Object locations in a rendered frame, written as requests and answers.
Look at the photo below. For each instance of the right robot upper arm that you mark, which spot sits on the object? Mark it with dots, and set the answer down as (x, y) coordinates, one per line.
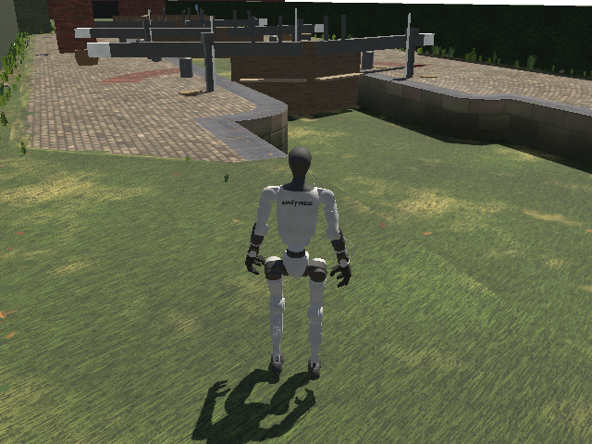
(331, 213)

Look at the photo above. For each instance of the robot right hand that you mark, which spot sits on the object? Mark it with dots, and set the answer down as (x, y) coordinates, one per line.
(346, 273)

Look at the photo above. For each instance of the robot left forearm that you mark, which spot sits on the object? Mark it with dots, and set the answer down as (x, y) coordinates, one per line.
(255, 243)

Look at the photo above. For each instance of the robot right forearm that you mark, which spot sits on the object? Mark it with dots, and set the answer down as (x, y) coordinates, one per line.
(340, 250)

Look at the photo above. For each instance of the humanoid robot torso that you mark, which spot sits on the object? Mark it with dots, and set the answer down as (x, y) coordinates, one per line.
(296, 225)

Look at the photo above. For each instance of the right robot thigh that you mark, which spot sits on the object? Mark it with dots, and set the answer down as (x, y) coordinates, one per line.
(317, 273)

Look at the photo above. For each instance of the left robot upper arm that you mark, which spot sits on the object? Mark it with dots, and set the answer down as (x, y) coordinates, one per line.
(269, 194)

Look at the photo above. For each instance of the robot left hand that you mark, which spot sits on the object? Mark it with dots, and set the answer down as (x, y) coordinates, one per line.
(253, 260)

